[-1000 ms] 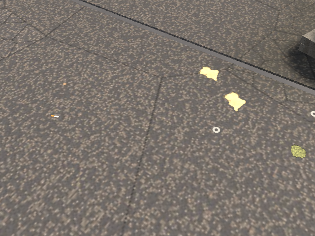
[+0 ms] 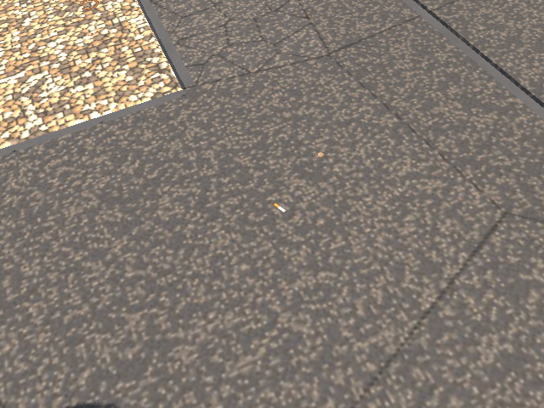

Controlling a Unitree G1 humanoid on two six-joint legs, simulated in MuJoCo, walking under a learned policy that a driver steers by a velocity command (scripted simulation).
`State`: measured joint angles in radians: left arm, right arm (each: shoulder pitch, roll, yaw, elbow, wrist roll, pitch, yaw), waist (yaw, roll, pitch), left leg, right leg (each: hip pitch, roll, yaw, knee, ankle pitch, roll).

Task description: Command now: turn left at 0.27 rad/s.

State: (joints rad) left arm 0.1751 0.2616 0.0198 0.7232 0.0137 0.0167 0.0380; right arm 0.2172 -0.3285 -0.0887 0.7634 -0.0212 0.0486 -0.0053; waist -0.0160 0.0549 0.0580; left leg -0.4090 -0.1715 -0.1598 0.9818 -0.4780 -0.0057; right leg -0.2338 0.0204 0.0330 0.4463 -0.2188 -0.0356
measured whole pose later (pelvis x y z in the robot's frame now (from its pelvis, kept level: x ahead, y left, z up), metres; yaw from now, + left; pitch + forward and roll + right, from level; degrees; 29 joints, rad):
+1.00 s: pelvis +0.16 -0.04 +0.00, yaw +1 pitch +1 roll +0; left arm 0.49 0.18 0.01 1.01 0.01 -0.08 -0.01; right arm 0.10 -0.26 -0.02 0.92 -0.04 -0.02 0.04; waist 0.04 0.04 0.03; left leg -0.62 0.07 0.05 0.87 -0.11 0.03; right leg 0.08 0.07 -0.03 0.16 -0.26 -0.09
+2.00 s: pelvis +0.61 -0.03 -0.01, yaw -12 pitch +1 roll +1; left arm 0.25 0.25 0.07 0.90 0.01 0.00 0.00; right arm 0.12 -0.23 -0.05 0.85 -0.03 0.02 -0.04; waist 0.04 0.02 0.08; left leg -0.58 0.04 -0.07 1.05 -0.34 -0.04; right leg -0.33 0.13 0.04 0.40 -0.08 -0.13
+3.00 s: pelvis +0.61 +0.00 +0.00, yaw -42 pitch -1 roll +1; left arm 0.13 0.23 0.01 0.77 0.01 0.03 0.01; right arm 0.26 -0.29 -0.05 0.81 -0.02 0.06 0.00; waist -0.04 0.05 0.07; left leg -0.38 0.04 0.01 0.92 -0.42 -0.02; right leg -0.16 0.05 0.00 0.40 -0.22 -0.07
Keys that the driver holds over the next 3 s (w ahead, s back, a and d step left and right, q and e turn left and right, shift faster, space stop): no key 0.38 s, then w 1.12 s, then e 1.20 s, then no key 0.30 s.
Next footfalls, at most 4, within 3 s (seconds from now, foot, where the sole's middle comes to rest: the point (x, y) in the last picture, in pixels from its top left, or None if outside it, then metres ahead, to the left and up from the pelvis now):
0.26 left None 0.00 0.11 -0.78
0.68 right None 0.10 -0.11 -0.78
1.18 left None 0.44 0.06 -0.78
1.70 right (337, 308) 0.72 -0.09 -0.78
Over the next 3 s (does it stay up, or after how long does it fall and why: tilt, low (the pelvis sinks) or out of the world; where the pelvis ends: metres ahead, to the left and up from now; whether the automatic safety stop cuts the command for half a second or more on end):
stays up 0.61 0.00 0.00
